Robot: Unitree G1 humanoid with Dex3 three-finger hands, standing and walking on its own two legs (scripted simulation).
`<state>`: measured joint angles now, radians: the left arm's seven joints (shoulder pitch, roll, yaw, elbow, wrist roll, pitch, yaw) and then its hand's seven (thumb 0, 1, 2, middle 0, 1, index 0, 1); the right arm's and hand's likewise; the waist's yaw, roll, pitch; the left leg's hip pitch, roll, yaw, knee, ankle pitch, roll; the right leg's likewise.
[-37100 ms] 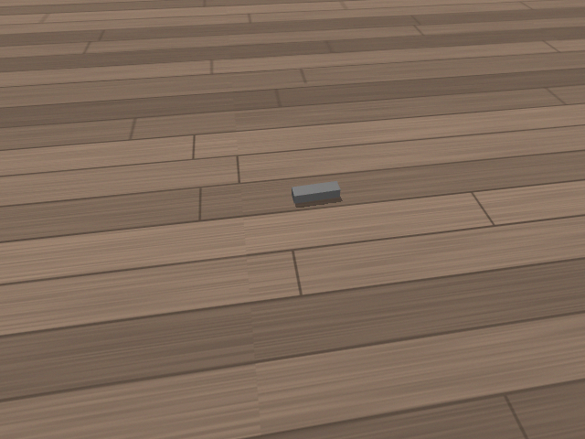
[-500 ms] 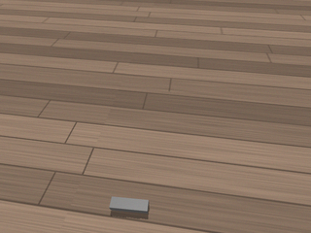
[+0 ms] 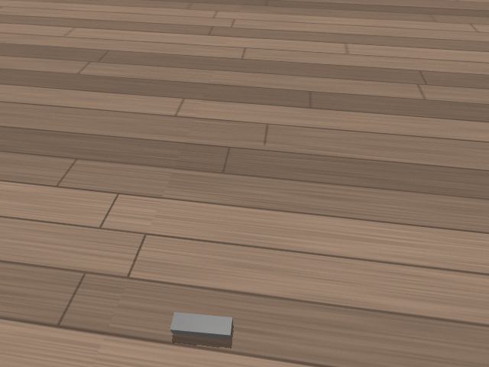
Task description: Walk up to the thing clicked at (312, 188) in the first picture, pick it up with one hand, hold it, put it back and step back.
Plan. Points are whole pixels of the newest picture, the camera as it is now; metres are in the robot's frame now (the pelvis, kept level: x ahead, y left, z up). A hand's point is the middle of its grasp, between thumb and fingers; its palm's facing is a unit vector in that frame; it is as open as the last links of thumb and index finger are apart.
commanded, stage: stand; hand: left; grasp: from above
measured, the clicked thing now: (202, 325) +0.42 +0.18 -0.76
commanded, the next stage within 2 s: step back in 0.52 s
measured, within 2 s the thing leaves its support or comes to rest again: neither
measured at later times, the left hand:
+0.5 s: hand out of the picture +0.07 +0.24 -0.16, palm faces -0.01 -0.94 -0.34, open 7.4 cm
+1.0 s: hand out of the picture +0.06 +0.30 -0.18, palm faces -0.08 -0.93 -0.36, open 7.4 cm
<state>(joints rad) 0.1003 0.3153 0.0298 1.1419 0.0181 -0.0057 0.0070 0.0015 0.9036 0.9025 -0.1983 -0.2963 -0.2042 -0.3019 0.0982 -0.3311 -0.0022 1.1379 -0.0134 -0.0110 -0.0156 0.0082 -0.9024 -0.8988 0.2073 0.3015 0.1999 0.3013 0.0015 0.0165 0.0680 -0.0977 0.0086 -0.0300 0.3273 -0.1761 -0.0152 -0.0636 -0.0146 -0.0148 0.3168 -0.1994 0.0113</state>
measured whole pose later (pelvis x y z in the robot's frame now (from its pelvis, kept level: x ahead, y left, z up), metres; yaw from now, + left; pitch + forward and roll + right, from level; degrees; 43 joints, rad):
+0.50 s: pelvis +0.00 +0.00 +0.00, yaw +0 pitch -3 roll +0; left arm 0.11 0.33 0.02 1.13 0.01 -0.01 0.00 0.00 0.90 0.90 -0.20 -0.30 -0.20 -0.30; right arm 0.11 -0.34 0.00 1.14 -0.01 -0.01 -0.01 0.01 -0.90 -0.90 0.21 0.30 0.20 0.30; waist 0.00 0.02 0.06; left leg -0.10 0.01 -0.03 0.32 -0.17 -0.02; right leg -0.07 -0.01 -0.01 0.32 -0.20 0.01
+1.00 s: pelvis -0.08 +0.05 -0.01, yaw -2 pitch -1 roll -1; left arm 0.06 0.40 0.06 0.88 0.01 0.06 0.03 0.00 0.91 0.90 -0.20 -0.30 -0.20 -0.30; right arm 0.14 -0.35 -0.05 0.93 -0.02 0.03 -0.02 0.01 -0.90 -0.90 0.21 0.30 0.20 0.30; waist -0.03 -0.05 0.21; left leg -0.28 -0.02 0.02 0.55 -0.25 0.06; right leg -0.44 0.11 0.15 1.13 -0.52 0.00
